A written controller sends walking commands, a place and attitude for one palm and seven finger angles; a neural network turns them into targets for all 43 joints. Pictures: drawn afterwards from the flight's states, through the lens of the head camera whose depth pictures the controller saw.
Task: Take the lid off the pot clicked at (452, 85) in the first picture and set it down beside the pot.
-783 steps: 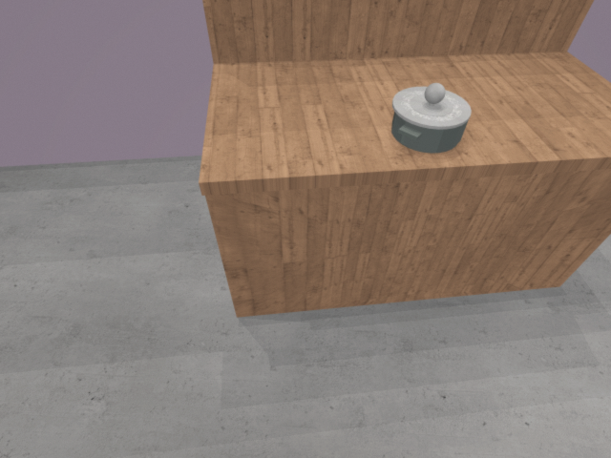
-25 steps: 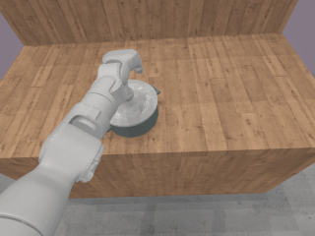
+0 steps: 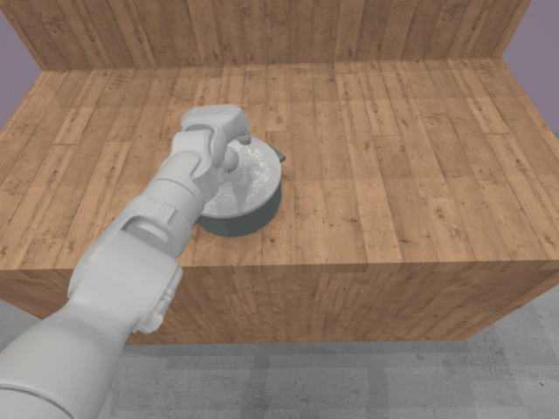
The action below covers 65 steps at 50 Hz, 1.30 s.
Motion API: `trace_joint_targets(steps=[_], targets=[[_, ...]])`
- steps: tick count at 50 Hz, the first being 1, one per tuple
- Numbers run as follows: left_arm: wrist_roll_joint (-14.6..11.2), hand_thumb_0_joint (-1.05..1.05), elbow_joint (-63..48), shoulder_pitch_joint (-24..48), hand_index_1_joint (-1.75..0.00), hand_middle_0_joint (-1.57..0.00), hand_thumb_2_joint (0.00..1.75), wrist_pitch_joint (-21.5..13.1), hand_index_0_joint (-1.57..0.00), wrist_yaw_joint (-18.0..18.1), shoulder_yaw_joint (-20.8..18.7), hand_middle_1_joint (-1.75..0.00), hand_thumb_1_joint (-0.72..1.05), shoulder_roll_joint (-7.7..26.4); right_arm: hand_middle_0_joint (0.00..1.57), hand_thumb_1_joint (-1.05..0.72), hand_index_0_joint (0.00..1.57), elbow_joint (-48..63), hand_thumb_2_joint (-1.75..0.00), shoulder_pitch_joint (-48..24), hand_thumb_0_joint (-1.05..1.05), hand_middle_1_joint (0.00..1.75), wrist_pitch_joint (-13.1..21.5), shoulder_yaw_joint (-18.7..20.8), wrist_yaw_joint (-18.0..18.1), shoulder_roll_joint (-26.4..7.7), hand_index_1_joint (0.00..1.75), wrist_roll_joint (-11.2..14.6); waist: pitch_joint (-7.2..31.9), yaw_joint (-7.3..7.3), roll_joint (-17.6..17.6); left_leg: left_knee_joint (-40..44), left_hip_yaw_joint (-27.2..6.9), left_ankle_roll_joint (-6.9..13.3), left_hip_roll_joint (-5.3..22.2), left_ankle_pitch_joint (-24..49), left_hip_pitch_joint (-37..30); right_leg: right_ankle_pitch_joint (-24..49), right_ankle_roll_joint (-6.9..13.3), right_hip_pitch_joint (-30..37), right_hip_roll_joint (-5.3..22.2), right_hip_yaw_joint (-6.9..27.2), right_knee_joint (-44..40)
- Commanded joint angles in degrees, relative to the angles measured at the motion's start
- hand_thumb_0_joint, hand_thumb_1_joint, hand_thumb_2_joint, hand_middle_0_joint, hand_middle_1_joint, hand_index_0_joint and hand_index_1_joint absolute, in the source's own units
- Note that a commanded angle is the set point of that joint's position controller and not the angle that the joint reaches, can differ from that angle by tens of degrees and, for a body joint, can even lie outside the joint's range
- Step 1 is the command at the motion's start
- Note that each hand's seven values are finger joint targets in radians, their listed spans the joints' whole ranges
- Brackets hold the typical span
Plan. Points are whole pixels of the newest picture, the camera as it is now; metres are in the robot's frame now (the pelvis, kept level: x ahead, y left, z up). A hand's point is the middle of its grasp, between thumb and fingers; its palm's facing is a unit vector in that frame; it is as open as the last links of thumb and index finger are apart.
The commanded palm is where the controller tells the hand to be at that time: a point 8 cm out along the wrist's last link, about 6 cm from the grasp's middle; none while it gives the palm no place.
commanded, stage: lower the open fingers around the knob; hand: left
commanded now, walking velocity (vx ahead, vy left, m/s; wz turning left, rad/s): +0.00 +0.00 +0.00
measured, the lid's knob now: (224, 159) +0.53 +0.06 +0.03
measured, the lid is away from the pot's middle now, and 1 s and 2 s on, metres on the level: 0.00 0.00 0.01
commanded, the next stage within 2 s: close the fingers and squeeze the knob in 0.50 s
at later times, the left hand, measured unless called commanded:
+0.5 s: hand (223, 164) +0.49 +0.06 +0.07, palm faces -0.34 -0.03 -0.94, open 10.4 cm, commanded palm +0.50 +0.07 +0.12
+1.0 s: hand (218, 163) +0.49 +0.07 +0.07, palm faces -0.36 -0.03 -0.93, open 9.6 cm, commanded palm +0.50 +0.08 +0.12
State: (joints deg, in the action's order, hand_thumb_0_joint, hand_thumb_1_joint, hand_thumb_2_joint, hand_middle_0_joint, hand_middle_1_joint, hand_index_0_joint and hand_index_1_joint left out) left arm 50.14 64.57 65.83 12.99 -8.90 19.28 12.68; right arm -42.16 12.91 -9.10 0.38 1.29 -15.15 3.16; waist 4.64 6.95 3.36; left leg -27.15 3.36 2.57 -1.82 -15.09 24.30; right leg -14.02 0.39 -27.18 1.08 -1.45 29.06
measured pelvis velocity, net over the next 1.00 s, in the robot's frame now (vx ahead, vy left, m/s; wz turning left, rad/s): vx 0.01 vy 0.00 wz -0.01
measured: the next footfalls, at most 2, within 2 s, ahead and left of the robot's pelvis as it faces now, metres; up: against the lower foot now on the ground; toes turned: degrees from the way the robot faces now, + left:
none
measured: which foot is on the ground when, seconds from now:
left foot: down 0.00-1.00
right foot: down 0.00-1.00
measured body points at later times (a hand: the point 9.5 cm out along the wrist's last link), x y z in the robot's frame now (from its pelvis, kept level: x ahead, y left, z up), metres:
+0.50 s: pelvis +0.01 +0.00 +0.00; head +0.07 -0.03 +0.44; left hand +0.50 +0.06 +0.12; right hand +0.02 -0.26 -0.15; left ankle -0.03 +0.09 -0.74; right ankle -0.01 -0.12 -0.74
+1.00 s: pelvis +0.01 +0.00 +0.00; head +0.08 -0.02 +0.44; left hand +0.51 +0.07 +0.12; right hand +0.03 -0.27 -0.14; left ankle -0.03 +0.09 -0.74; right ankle -0.01 -0.12 -0.74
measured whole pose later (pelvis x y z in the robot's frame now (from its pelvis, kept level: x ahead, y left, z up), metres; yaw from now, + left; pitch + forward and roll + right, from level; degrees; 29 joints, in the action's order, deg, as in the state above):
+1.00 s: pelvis +0.01 +0.00 +0.00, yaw -1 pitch +14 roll +0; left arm 52.3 63.4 61.8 10.1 -6.7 17.0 14.9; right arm -42.3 15.6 -9.1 1.4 1.9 -15.5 2.7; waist 5.6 8.0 4.1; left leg -28.5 3.7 2.5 -1.0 -16.2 26.2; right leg -14.0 0.4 -28.5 0.2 -1.0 28.8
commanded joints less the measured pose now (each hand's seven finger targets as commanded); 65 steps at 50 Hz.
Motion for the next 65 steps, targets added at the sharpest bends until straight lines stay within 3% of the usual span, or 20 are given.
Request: trace_joint_targets(steps=[1, 5, 7, 10, 12, 16, 22, 26, 28, 30, 31, 33, 39, 41, 46, 51, 56, 58, 61, 65], targets=[[2.23, 0.00, -14.45, 33.43, -0.08, -0.81, 1.40, -2.09, -0.81, 3.16, -5.84, -0.08, -0.32, 13.98, 0.20, -0.90, 0.20, 4.40, -0.90, 4.58, 0.00, 0.30, 1.20, 2.65, 0.66, -7.30, 0.30, -0.55, 30.18, 1.46, -3.69, -1.22, -3.56, 1.13, 0.01, 23.09, -15.56, 24.91, 1.77, 11.89, -1.14, 1.24, -0.22], [2.99, 0.00, -4.62, 26.89, -0.08, -0.81, 1.40, 0.12, -0.81, 3.72, -1.67, -0.08, -0.32, 7.77, 0.20, -0.90, 0.20, 2.81, -0.90, 5.43, 0.00, 0.30, 0.50, 2.78, 0.34, -8.01, 0.30, -0.02, 19.53, 2.95, -8.86, -0.69, -2.67, 1.07, 0.50, 17.76, -9.54, 20.09, 1.52, 6.31, -2.01, -0.19, -1.12], [1.56, 0.00, -5.96, 27.95, -0.08, -0.81, 1.40, -0.26, -0.81, 3.55, -1.71, -0.08, -0.32, 6.41, 0.20, -0.90, 0.20, 3.04, -0.90, 5.47, 0.00, 0.30, 0.76, 3.12, 0.17, -8.18, 0.30, -0.28, 22.01, 2.73, -8.64, -1.07, -2.77, 1.18, 0.30, 19.03, -10.42, 20.66, 1.52, 6.83, -1.93, -0.10, -0.82], [0.71, 0.00, -13.68, 32.81, -0.08, -0.81, 1.40, -2.57, -0.81, 3.40, -3.74, -0.08, -0.32, 9.99, 0.20, -0.90, 0.20, 3.55, -0.90, 6.17, 0.00, 0.30, 1.34, 3.38, 0.15, -7.87, 0.30, -0.85, 30.05, 2.33, -2.51, -2.09, -3.46, 1.08, 0.25, 23.46, -15.65, 24.11, 1.60, 8.98, -1.58, 0.93, -0.10], [1.81, 0.00, -15.33, 31.86, -0.08, -0.81, 1.40, -3.92, -0.81, 3.86, -5.59, -0.08, -0.32, 12.65, 0.20, -0.90, 0.20, 3.57, -0.90, 7.15, 0.00, 0.30, 1.52, 3.54, 0.45, -7.54, 0.30, -1.03, 32.12, 1.75, -3.27, -2.59, -3.87, 1.21, 0.48, 26.91, -16.44, 26.26, 1.72, 10.42, -1.65, 1.10, -0.09], [2.75, 0.00, -6.03, 23.43, -0.08, -0.81, 1.40, -1.74, -0.81, 5.24, -3.80, -0.08, -0.32, 9.14, 0.20, -0.90, 0.20, 2.10, -0.90, 7.77, 0.00, 0.30, 0.60, 3.51, 0.03, -8.21, 0.30, -0.59, 22.35, 2.15, -9.18, -1.58, -2.65, 1.12, 0.73, 21.74, -9.80, 23.45, 1.55, 7.73, -2.31, -0.20, -0.72], [2.05, 0.00, -16.07, 29.67, -0.08, -0.81, 1.40, -3.29, -0.81, 6.08, -4.60, -0.08, -0.32, 10.71, 0.20, -0.90, 0.20, 3.10, -0.90, 7.20, 0.00, 0.30, 1.43, 4.01, -0.38, -7.22, 0.30, -1.03, 31.23, 1.20, -1.53, -3.22, -3.91, 1.07, 0.87, 30.39, -17.42, 27.17, 1.80, 9.09, -1.98, 0.77, 0.03], [2.67, 0.00, -6.04, 25.72, -0.08, -0.81, 1.40, -0.11, -0.81, 6.58, -2.31, -0.08, -0.32, 7.92, 0.20, -0.90, 0.20, 1.69, -0.90, 7.07, 0.00, 0.30, 0.40, 3.44, -0.22, -7.82, 0.30, -0.28, 20.64, 2.99, -8.53, -1.34, -2.43, 1.22, 0.59, 19.03, -9.14, 21.86, 1.45, 6.88, -2.36, -0.22, -0.98], [2.19, 0.00, -5.13, 26.45, -0.08, -0.81, 1.40, 0.25, -0.81, 6.48, -1.70, -0.08, -0.32, 6.55, 0.20, -0.90, 0.20, 1.63, -0.90, 6.65, 0.00, 0.30, 0.53, 3.48, -0.19, -8.21, 0.30, -0.28, 20.42, 3.40, -8.91, -1.23, -2.44, 1.28, 0.58, 17.53, -8.92, 20.26, 1.43, 5.92, -2.22, -0.20, -0.85], [1.47, 0.00, -9.51, 29.54, -0.08, -0.81, 1.40, -0.54, -0.81, 6.13, -3.00, -0.08, -0.32, 8.82, 0.20, -0.90, 0.20, 2.30, -0.90, 6.55, 0.00, 0.30, 0.94, 3.49, -0.09, -7.97, 0.30, -0.44, 25.60, 2.99, -5.46, -1.69, -2.73, 1.35, 0.33, 19.29, -11.76, 21.85, 1.50, 7.91, -1.84, 0.56, -0.40], [1.35, 0.00, -11.59, 31.08, -0.59, -0.54, 1.02, -1.16, -0.54, 5.78, -3.12, -0.59, -0.14, 9.21, 0.20, -0.90, 0.20, 2.47, -0.90, 6.53, 0.00, 0.30, 1.08, 3.45, 0.01, -7.82, 0.30, -0.56, 27.78, 2.88, -3.72, -2.08, -2.88, 1.26, 0.37, 21.36, -13.62, 23.50, 1.62, 8.46, -1.70, 0.79, -0.09], [2.21, 0.00, -12.72, 30.17, -0.64, -0.53, 1.03, -2.03, -0.53, 5.26, -5.47, -0.64, -0.13, 12.70, 0.20, -0.90, 0.20, 2.88, -0.90, 6.64, 0.00, 0.30, 1.05, 3.50, 0.26, -7.58, 0.30, -0.71, 30.35, 2.15, -3.32, -2.75, -2.95, 1.35, 0.37, 24.21, -14.67, 26.31, 1.62, 10.35, -1.65, 1.14, 0.14], [2.47, 0.00, -3.55, 23.17, -0.76, -0.53, 1.03, 0.00, -0.53, 5.14, -4.63, -0.76, -0.07, 10.60, 0.20, -0.90, 0.20, 2.66, -0.90, 5.83, 0.00, 0.30, -0.02, 2.93, 0.38, -8.46, 0.30, -0.22, 20.40, 3.07, -11.26, -1.61, -1.61, 1.38, 0.29, 17.63, -6.33, 24.01, 1.11, 9.11, -1.86, 0.32, -0.67], [1.75, 0.00, -4.80, 26.14, -0.79, -0.53, 1.03, 0.10, -0.53, 4.71, -2.21, -0.79, -0.05, 8.04, 0.20, -0.90, 0.20, 2.79, -0.90, 5.71, 0.00, 0.30, 0.07, 2.99, 0.33, -8.37, 0.30, -0.03, 19.88, 3.71, -9.64, -1.48, -1.54, 1.50, 0.14, 15.25, -6.63, 21.17, 1.09, 7.49, -1.79, 0.45, -1.00], [3.07, 0.00, -17.17, 32.14, -0.86, -0.54, 1.02, -3.73, -0.54, 4.36, -5.77, -0.86, 0.00, 14.70, 0.20, -0.90, 0.20, 4.41, -0.90, 6.53, 0.00, 0.30, 1.15, 3.15, 0.95, -6.91, 0.30, -0.70, 33.77, 1.95, 0.43, -3.02, -2.93, 1.40, 0.11, 26.24, -16.27, 28.41, 1.74, 12.40, -1.33, 1.86, 0.23], [2.97, 0.00, -4.21, 23.78, -0.92, -0.56, 1.00, -0.79, -0.56, 5.35, -4.52, -0.92, 0.06, 11.41, 0.20, -0.90, 0.20, 2.71, -0.90, 6.83, 0.00, 0.30, 0.27, 3.08, 0.58, -8.42, 0.30, 0.06, 19.60, 2.98, -9.50, -1.49, -1.89, 1.24, 0.51, 17.02, -6.70, 21.82, 1.36, 7.62, -2.17, 0.06, -1.01], [2.82, 0.00, -9.84, 27.33, -0.96, -0.59, 0.98, -1.93, -0.59, 4.43, -3.08, -0.96, 0.12, 9.84, 0.20, -0.90, 0.20, 2.74, -0.90, 7.21, 0.00, 0.30, 0.68, 3.60, 0.09, -7.99, 0.30, -0.63, 27.71, 2.42, -2.14, -2.77, -2.90, 1.11, 0.65, 24.74, -14.68, 24.39, 1.78, 7.32, -2.02, 0.37, -0.20], [3.25, 0.00, -10.34, 28.38, -0.98, -0.60, 0.96, -2.19, -0.60, 4.47, -6.25, -0.98, 0.14, 14.42, 0.20, -0.90, 0.20, 2.82, -0.90, 7.37, 0.00, 0.30, 0.46, 3.39, 0.33, -8.18, 0.30, -0.65, 27.75, 2.22, -4.67, -2.64, -2.78, 1.39, 0.49, 23.37, -12.51, 25.44, 1.67, 9.61, -2.06, 0.68, -0.32], [2.48, 0.00, -9.52, 29.45, -1.00, -0.62, 0.94, -1.81, -0.62, 4.94, -3.40, -1.00, 0.18, 10.50, 0.20, -0.90, 0.20, 2.67, -0.90, 7.27, 0.00, 0.30, 0.68, 3.33, 0.64, -7.84, 0.30, -0.35, 25.46, 3.33, -6.34, -1.91, -2.52, 1.52, 0.44, 20.94, -11.17, 24.23, 1.49, 8.82, -2.09, 0.38, -0.65], [2.44, 0.00, -9.52, 27.78, -1.02, -0.65, 0.90, -2.26, -0.65, 5.00, -4.40, -1.02, 0.24, 11.23, 0.20, -0.90, 0.20, 2.46, -0.90, 7.73, 0.00, 0.30, 0.87, 3.54, 0.35, -8.13, 0.30, -0.54, 26.54, 2.56, -5.03, -2.12, -2.88, 1.27, 0.71, 23.35, -12.84, 24.28, 1.61, 8.09, -2.16, 0.21, -0.43]])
